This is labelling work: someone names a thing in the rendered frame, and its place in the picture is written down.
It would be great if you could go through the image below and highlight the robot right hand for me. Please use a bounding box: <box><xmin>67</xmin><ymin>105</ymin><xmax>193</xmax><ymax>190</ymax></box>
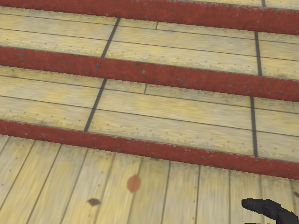
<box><xmin>241</xmin><ymin>198</ymin><xmax>299</xmax><ymax>224</ymax></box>

